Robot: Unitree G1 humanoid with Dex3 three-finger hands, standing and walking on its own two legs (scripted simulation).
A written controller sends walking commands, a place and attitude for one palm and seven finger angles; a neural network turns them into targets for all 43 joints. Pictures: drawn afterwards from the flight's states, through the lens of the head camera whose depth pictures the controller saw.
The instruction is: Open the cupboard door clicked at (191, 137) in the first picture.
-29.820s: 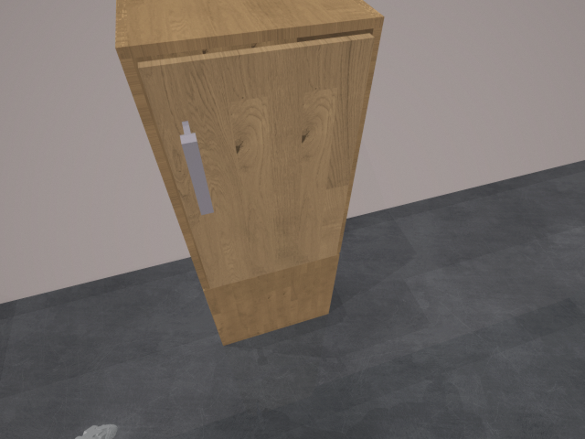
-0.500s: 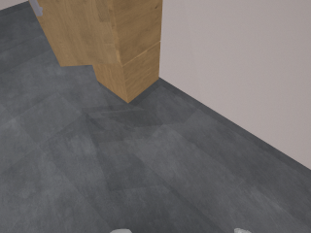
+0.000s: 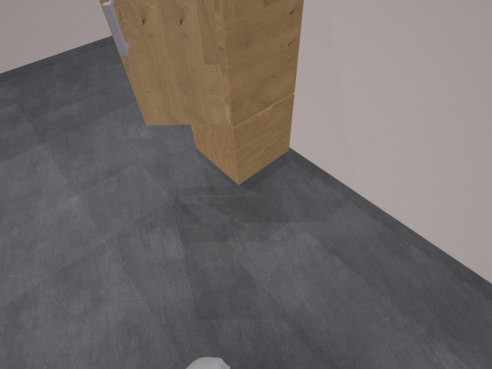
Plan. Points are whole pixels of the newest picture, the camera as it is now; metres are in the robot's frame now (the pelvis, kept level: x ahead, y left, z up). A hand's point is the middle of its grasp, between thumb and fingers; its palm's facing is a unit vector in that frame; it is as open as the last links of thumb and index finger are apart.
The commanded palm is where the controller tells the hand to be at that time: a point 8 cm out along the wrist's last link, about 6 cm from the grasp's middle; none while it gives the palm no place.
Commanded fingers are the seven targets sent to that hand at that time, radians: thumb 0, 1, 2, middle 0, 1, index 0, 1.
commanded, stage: take the last steps up to it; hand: left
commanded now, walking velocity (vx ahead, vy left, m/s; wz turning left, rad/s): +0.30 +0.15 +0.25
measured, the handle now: (118, 27) +1.06 +0.49 +0.08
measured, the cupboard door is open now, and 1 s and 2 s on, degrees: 48 48 48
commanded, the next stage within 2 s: come to a stop and stand still in 1.22 s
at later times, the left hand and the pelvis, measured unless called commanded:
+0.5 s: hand out of the picture +0.09 +0.30 -0.18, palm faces +0.18 -0.97 -0.19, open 7.3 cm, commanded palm none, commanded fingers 0.00 0.90 0.90 -0.20 -0.30 -0.20 -0.30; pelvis +0.13 +0.12 +0.00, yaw +6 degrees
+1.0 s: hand (135, 241) +0.41 +0.31 -0.16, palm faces +0.09 -0.98 -0.17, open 7.3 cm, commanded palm none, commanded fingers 0.00 0.90 0.90 -0.20 -0.30 -0.20 -0.30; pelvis +0.32 +0.14 -0.01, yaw +5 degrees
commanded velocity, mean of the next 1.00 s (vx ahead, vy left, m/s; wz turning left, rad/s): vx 0.29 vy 0.10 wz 0.01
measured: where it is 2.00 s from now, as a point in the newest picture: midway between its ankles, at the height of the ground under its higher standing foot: (218, 307)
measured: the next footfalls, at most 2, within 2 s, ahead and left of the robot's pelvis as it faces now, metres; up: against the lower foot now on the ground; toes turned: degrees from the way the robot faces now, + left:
left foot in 0.32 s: +0.18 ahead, +0.20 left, +0.00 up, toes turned +15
right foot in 0.90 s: +0.40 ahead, +0.05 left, +0.00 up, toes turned -2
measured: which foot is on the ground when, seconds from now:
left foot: up 0.00-0.30, down 0.32-0.90, up 0.92-1.00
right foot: down 0.00-0.34, up 0.36-0.88, down 0.90-1.00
